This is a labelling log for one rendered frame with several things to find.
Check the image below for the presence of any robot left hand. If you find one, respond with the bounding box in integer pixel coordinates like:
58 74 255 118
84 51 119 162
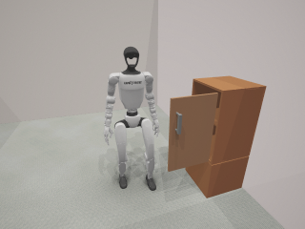
152 119 160 136

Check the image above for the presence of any left robot forearm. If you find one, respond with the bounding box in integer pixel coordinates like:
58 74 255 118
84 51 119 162
147 93 157 120

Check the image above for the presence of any left robot foot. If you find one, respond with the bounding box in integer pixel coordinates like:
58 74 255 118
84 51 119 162
146 175 156 191

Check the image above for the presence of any handle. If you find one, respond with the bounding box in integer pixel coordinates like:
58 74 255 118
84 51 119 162
175 112 182 135

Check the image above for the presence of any right robot thigh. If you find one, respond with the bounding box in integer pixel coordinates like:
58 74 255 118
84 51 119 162
114 119 128 163

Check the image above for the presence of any left robot upper arm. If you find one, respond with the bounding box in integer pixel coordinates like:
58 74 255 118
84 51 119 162
142 72 154 100

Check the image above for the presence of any right robot forearm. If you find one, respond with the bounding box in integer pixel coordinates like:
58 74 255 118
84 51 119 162
104 97 113 127

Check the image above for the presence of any robot right hand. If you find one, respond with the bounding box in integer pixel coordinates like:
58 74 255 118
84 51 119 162
103 126 113 146

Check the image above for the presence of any cupboard door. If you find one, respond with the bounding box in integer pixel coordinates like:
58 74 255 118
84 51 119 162
168 93 218 172

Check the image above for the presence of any right robot upper arm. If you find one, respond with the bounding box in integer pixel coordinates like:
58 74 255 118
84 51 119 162
107 73 120 104

